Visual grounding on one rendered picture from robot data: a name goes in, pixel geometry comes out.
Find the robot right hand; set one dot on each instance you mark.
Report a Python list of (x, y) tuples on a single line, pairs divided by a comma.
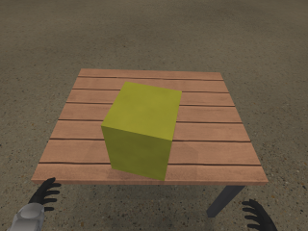
[(266, 223)]

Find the robot left hand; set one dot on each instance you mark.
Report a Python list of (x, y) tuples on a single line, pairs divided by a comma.
[(42, 192)]

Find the carton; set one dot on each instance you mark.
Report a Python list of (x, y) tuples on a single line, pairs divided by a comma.
[(138, 129)]

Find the robot left forearm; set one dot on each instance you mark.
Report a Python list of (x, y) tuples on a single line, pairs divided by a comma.
[(29, 218)]

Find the table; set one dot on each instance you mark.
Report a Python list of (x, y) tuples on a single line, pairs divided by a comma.
[(210, 146)]

